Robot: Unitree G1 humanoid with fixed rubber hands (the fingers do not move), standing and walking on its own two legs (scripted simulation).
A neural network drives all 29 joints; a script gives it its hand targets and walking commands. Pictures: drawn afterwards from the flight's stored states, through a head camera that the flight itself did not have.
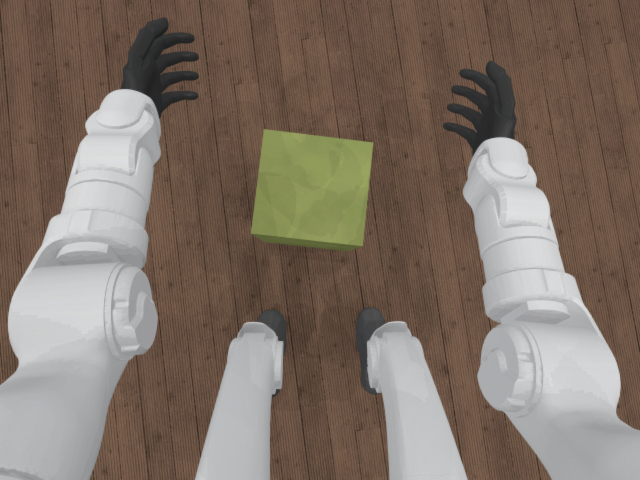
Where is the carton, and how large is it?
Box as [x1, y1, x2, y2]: [251, 129, 372, 250]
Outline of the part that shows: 264,129 251,233 260,239 269,242 340,250 349,250 361,246 363,239 372,142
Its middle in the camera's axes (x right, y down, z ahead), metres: -0.02 -0.09 +0.85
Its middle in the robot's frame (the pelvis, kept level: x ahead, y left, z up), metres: +0.49 +0.01 -0.51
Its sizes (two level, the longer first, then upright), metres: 0.210 0.200 0.250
